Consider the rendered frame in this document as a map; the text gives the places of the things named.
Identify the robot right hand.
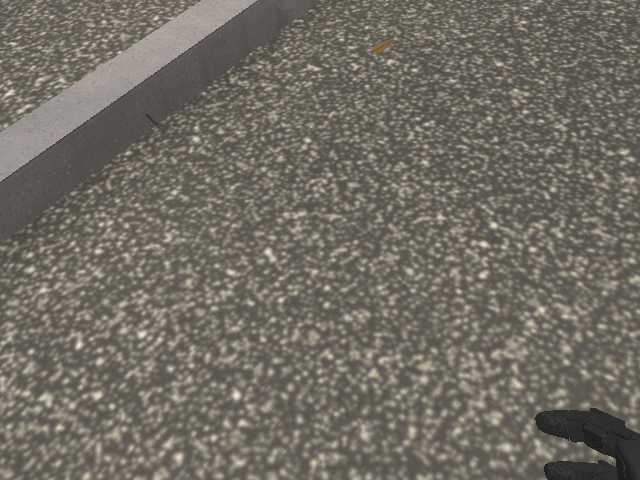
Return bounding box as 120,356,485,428
535,408,640,480

